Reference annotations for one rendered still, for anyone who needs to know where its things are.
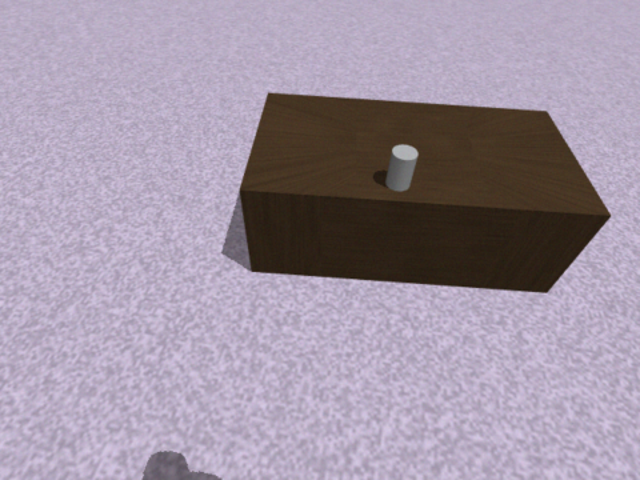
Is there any can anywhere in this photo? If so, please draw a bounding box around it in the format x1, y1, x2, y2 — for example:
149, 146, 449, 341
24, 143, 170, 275
385, 145, 418, 191

